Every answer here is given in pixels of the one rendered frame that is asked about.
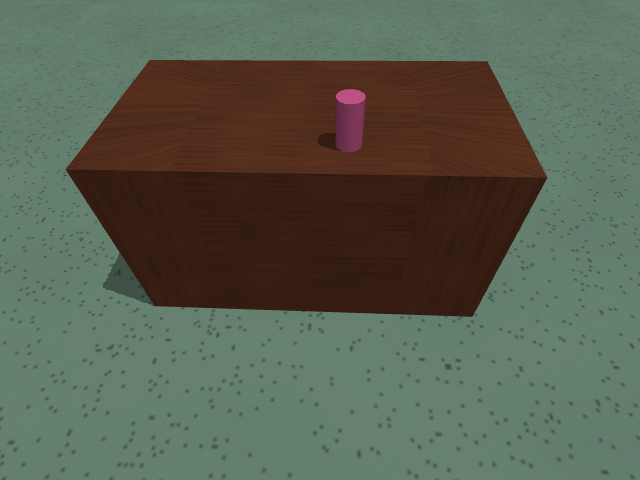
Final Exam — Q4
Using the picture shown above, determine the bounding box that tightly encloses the can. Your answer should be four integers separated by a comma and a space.
335, 89, 366, 152

